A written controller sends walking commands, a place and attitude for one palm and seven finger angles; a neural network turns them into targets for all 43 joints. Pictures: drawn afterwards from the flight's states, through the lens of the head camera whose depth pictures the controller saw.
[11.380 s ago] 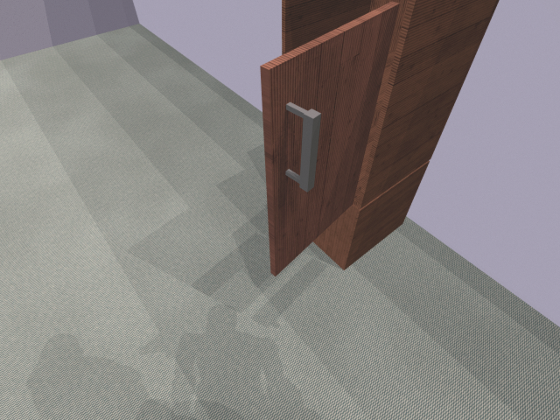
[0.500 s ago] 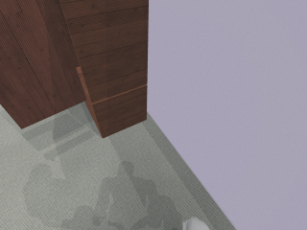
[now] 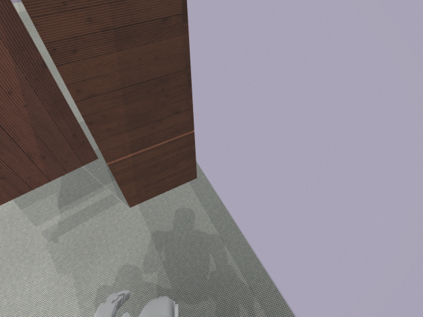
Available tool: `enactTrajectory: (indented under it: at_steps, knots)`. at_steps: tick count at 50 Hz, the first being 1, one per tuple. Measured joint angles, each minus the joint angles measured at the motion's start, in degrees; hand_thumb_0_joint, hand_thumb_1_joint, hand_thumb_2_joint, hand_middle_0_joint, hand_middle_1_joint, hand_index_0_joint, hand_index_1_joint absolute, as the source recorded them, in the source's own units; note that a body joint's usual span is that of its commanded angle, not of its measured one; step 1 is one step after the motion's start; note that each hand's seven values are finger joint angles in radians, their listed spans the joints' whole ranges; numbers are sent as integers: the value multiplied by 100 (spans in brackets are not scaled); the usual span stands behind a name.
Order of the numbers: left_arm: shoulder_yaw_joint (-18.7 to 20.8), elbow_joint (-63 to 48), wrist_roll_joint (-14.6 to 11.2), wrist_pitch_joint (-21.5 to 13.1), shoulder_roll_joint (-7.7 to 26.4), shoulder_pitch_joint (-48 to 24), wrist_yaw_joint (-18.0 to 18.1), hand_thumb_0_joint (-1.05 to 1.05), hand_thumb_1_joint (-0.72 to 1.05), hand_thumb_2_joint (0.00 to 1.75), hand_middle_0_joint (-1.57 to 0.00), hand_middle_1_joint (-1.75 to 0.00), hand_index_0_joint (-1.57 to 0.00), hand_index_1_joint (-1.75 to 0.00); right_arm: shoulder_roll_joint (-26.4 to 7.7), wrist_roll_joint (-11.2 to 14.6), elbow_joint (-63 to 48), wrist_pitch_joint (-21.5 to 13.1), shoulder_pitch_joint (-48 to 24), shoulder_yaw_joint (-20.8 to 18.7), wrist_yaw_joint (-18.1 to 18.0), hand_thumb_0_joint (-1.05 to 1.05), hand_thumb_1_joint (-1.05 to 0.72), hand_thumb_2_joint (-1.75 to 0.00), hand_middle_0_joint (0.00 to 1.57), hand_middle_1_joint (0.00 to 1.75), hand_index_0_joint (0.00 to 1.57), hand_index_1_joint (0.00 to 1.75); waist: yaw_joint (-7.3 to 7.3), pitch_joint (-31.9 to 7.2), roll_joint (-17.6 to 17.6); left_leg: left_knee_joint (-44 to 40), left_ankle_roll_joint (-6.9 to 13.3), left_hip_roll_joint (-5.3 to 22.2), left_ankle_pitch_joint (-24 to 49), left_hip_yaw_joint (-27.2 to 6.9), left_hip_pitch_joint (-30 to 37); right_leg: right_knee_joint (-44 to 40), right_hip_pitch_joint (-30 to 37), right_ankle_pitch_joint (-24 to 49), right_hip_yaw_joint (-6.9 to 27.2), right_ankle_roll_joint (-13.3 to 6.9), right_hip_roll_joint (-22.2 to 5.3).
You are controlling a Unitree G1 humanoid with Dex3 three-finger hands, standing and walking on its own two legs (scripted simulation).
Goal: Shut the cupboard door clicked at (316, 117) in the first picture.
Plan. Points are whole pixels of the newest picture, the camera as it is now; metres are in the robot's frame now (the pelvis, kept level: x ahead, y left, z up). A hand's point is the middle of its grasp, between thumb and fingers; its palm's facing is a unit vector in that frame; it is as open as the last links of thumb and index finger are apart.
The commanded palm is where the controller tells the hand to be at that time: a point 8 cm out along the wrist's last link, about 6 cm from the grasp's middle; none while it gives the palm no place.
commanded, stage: turn to face it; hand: left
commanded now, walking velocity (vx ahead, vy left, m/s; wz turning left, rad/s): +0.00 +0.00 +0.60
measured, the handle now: out of the picture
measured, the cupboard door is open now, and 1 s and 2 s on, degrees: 98 98 98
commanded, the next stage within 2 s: take the last steps up to it in 0.98 s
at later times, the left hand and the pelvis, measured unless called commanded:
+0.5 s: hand out of the picture +0.07 +0.28 -0.17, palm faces +0.28 -0.93 -0.26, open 7.4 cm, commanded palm none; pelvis +0.06 +0.05 +0.00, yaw +14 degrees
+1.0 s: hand out of the picture +0.07 +0.17 -0.15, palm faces +0.51 -0.82 -0.26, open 7.3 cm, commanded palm none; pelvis +0.09 -0.03 +0.00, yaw +31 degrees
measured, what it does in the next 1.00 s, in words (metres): steps on the spot, turning left: left foot, then right foot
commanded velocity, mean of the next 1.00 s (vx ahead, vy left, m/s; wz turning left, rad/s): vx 0.00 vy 0.00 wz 0.51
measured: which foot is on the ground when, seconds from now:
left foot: up 0.00-0.18, down 0.20-0.76, up 0.78-1.00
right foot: down 0.00-0.20, up 0.22-0.74, down 0.76-1.00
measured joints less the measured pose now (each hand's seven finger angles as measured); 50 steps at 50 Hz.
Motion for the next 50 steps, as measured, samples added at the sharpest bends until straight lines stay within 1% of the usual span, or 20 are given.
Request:
enactTrajectory:
  at_steps: [3,6,8,10,11,12,13,14,16,19,24,31,35,38,39,40,42,45,47,50]
  knots:
    - [20,35,57,94,101,81,-10,-4,96,90,-21,-30,-20,-30,-106,-18,-201,43,-333,-48,39,0,-91,-90,20,29,20,30,68,-78,-48,-606,-46,23,95,140,14,40,156,-151,-181,68,-72]
    - [42,75,99,197,204,218,-30,-3,94,90,-20,-30,-20,-30,-210,-26,-400,73,-602,-70,77,0,-91,-90,20,29,20,30,171,-117,-124,-1250,-29,-17,44,291,248,277,246,-398,-337,171,-191]
    - [62,95,118,265,282,346,-48,-2,93,90,-20,-30,-20,-30,-278,-34,-542,84,-742,-77,103,0,-91,-90,20,29,20,30,246,-123,-188,-1711,17,-80,83,376,502,553,259,-617,-421,268,-307]
    - [84,106,102,346,359,523,-75,-1,93,90,-20,-30,-20,-30,-379,-54,-715,55,-816,-74,134,0,-91,-90,20,29,20,30,280,-166,-208,-2336,142,-161,492,415,848,1016,175,-927,-496,397,-451]
    - [102,124,77,411,417,571,-90,-1,92,90,-20,-30,-20,-30,-403,-74,-789,11,-855,-89,132,0,-91,-90,20,29,20,30,258,-189,-254,-2297,370,-250,488,402,791,1465,-12,-1190,-370,487,-526]
    - [111,135,67,505,480,576,-88,0,92,90,-20,-30,-20,-30,-415,-74,-857,-28,-892,-82,117,0,-91,-90,20,29,20,30,260,-168,-301,-2151,560,-328,426,381,702,2039,-270,-1575,-42,543,-502]
    - [122,127,70,595,536,568,-80,0,92,90,-20,-30,-20,-30,-425,-71,-912,-56,-916,-60,99,0,-91,-90,20,29,20,30,287,-128,-328,-2090,685,-378,382,363,673,2616,-536,-1821,301,567,-418]
    - [139,123,79,659,578,549,-70,0,92,90,-20,-30,-20,-30,-434,-69,-953,-73,-918,-42,74,0,-91,-90,20,29,20,30,306,-101,-332,-2122,754,-417,383,330,677,3115,-782,-1873,568,586,-331]
    - [171,101,97,722,624,495,-68,1,92,90,-20,-30,-19,-30,-453,-61,-997,-65,-885,-18,17,0,-91,-90,20,29,20,30,342,-65,-293,-2366,760,-486,513,240,748,3805,-1200,-1580,953,622,-205]
    - [193,8,118,710,652,463,-96,1,91,90,-20,-30,-19,-30,-456,-41,-975,-43,-806,13,-26,0,-91,-90,20,29,20,30,395,-27,-210,-2867,785,-594,777,117,930,4147,-1589,-975,1308,682,-161]
    - [194,-119,115,695,689,481,-83,1,91,90,-20,-30,-19,-30,-355,-16,-887,-29,-594,47,-7,0,-91,-90,20,30,20,30,375,-42,-82,-3392,782,-699,1057,-149,1125,3878,-1735,-634,1562,784,-146]
    - [149,-224,74,728,642,305,-43,1,91,90,-20,-30,-19,-30,-226,-37,-724,55,-317,14,37,0,-90,-90,21,30,21,30,230,-9,42,-3461,653,-800,1131,-609,1130,2940,-1416,-914,1627,794,19]
    - [80,-325,40,698,520,145,-30,1,91,90,-20,-30,-19,-30,-263,-57,-666,129,-232,-56,40,0,-90,-90,21,30,21,30,123,32,144,-3323,509,-853,1107,-884,1038,2061,-1043,-1061,1602,700,206]
    - [16,-448,19,589,426,127,-27,1,91,90,-20,-30,-19,-30,-336,-27,-647,199,-178,-125,41,0,-90,-90,21,30,21,30,99,2,202,-3042,356,-933,1002,-1072,878,819,-475,-606,1553,599,315]
    - [10,-473,42,528,385,142,-14,1,91,90,-20,-30,-20,-30,-372,0,-629,221,-192,-156,44,0,-90,-90,21,30,21,30,130,5,228,-2792,313,-934,741,-1081,776,601,-387,-350,1502,382,324]
    - [-15,-473,64,496,322,152,-1,1,91,90,-20,-30,-20,-30,-425,7,-599,246,-230,-193,49,1,-90,-90,21,30,20,30,126,37,289,-2334,256,-916,209,-1048,641,651,-369,-337,1425,259,337]
    - [-81,-468,74,491,213,213,7,1,91,90,-20,-30,-20,-30,-522,-16,-588,295,-256,-257,82,1,-91,-90,20,30,20,30,82,46,331,-1147,174,-907,-359,-865,305,619,-246,-425,1248,167,260]
    - [-112,-425,52,470,105,347,8,1,91,90,-20,-30,-20,-30,-617,-39,-573,331,-320,-300,124,1,-91,-90,20,30,20,30,67,30,273,134,23,-724,-240,-572,24,325,-8,-372,1063,150,142]
    - [-125,-388,50,434,72,424,-1,1,91,90,-20,-30,-20,-30,-640,-32,-580,325,-363,-296,129,1,-91,-90,20,30,20,30,73,29,187,379,-60,-582,-153,-473,24,178,98,-319,948,133,66]
    - [-87,-350,57,365,90,529,25,1,92,90,-21,-30,-20,-30,-651,-18,-566,326,-455,-272,109,1,-91,-90,20,29,20,30,147,36,73,88,-134,-426,-238,-415,220,80,195,-309,778,119,-33]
